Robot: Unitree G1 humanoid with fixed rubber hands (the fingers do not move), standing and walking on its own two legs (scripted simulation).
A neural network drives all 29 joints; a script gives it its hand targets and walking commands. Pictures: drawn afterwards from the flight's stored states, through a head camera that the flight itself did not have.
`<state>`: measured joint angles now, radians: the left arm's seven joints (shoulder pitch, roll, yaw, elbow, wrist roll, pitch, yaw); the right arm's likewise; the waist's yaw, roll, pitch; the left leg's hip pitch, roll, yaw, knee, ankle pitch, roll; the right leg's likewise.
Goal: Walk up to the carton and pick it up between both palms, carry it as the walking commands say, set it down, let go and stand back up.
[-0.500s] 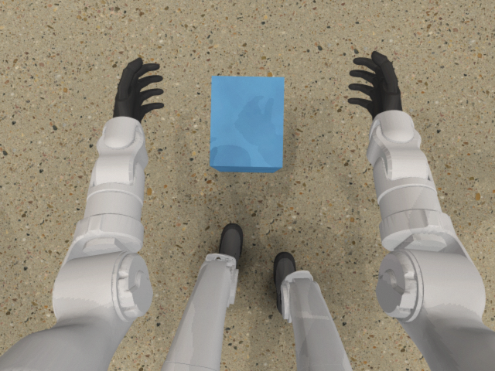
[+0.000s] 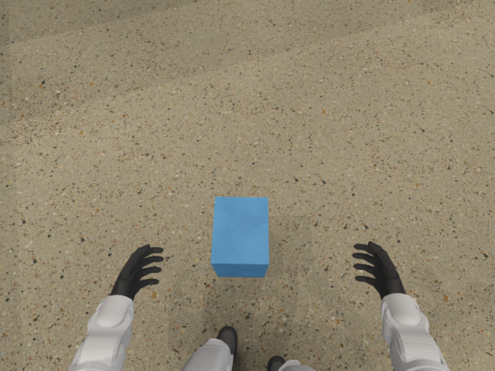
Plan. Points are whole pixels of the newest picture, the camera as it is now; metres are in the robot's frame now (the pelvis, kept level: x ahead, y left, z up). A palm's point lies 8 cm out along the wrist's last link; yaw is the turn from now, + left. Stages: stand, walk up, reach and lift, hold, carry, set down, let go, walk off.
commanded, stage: let go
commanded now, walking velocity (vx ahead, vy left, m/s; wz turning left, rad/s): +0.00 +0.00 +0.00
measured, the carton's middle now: (241, 239) +0.47 +0.06 -0.62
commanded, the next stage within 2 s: stand in 0.68 s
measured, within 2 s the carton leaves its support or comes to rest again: neither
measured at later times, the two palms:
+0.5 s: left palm (122, 319) +0.19 +0.21 -0.05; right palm (437, 347) +0.18 -0.25 -0.05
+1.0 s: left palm (83, 330) +0.17 +0.28 -0.08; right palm (466, 355) +0.17 -0.30 -0.06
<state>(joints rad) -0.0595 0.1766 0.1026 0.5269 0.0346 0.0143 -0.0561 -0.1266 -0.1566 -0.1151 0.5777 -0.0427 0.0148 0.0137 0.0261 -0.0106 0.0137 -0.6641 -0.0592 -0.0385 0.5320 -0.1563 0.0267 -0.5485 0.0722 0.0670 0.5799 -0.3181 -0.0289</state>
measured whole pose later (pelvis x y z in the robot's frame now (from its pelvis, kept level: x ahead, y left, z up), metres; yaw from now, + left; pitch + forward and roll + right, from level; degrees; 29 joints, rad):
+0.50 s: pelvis +0.03 -0.02 +0.01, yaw -1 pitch -4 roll +2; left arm 0.22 0.22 0.04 0.42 0.00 0.13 -0.07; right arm 0.22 -0.20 -0.03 0.42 0.00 0.12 0.05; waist -0.01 -0.03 0.10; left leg -0.15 -0.06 -0.04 0.43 -0.20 0.01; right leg -0.03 0.07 0.08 0.45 -0.35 -0.06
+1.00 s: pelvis +0.04 -0.01 +0.01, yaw -1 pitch +1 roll +0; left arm 0.23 0.35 0.05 0.68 0.03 0.03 0.02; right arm 0.16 -0.33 -0.04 0.76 -0.04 0.01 -0.02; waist 0.00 -0.05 -0.01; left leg -0.25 -0.05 -0.02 0.51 -0.27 0.03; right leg -0.10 0.08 0.09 0.46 -0.36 -0.04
